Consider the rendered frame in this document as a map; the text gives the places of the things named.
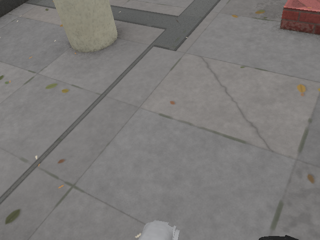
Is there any robot left thigh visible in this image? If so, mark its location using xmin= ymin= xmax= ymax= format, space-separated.
xmin=138 ymin=220 xmax=180 ymax=240

